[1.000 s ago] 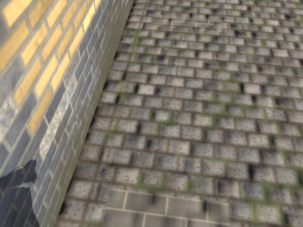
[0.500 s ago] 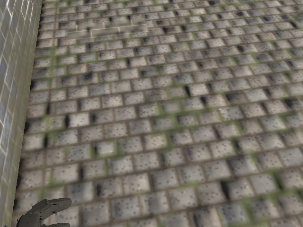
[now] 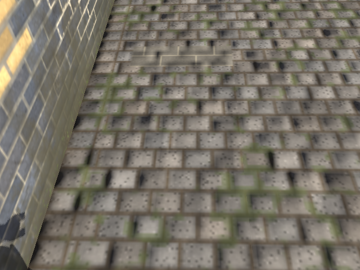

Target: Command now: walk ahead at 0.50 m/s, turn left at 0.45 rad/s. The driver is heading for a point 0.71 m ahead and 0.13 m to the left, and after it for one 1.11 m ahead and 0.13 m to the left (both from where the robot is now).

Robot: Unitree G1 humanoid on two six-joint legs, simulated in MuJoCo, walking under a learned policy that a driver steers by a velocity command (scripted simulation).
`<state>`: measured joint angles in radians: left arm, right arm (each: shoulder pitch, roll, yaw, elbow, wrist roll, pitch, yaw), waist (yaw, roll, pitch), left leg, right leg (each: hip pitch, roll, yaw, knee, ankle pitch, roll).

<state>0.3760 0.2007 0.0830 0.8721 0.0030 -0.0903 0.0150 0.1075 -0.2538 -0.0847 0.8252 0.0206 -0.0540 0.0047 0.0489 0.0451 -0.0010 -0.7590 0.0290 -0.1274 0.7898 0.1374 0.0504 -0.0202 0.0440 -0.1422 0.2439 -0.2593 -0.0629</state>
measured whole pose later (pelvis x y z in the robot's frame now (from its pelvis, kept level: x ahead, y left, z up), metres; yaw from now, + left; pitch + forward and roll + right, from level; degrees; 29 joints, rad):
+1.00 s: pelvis +0.30 +0.01 -0.01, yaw +21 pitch +2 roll +0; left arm 0.32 0.27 0.07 0.72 -0.01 -0.03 0.01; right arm 0.17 -0.27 -0.07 0.72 0.02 -0.05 0.02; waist 0.04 0.00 -0.03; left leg -0.26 -0.01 0.01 0.48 -0.30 0.03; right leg -0.28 -0.01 0.04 0.49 -0.26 -0.01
